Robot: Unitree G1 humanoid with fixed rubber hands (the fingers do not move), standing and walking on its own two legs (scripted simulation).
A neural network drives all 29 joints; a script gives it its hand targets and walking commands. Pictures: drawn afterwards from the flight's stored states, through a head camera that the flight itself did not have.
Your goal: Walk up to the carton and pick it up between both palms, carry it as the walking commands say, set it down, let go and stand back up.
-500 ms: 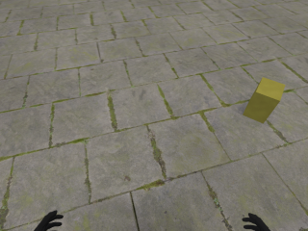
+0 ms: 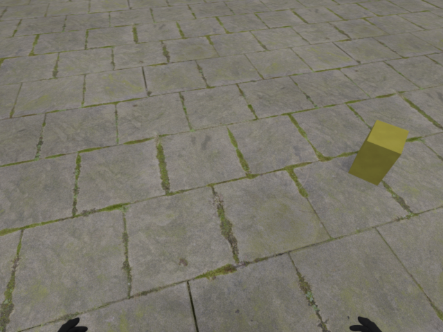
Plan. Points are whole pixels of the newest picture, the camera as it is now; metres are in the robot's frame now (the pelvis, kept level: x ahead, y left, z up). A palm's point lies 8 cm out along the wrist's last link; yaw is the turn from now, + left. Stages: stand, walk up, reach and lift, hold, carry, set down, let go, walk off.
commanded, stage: stand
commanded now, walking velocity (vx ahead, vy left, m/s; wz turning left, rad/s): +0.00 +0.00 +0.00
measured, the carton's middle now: (377, 152) +1.16 -0.94 -0.64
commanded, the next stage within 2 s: walk up in 0.76 s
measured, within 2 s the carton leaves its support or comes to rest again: neither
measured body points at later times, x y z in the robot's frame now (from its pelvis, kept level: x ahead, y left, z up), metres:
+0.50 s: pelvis +0.00 +0.00 +0.01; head +0.01 +0.00 +0.46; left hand +0.11 +0.31 -0.11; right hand +0.10 -0.30 -0.12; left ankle -0.01 +0.12 -0.74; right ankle -0.01 -0.12 -0.74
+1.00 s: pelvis +0.00 +0.00 +0.01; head +0.01 +0.00 +0.45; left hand +0.10 +0.31 -0.11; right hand +0.11 -0.32 -0.11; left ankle -0.01 +0.12 -0.74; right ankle -0.01 -0.12 -0.73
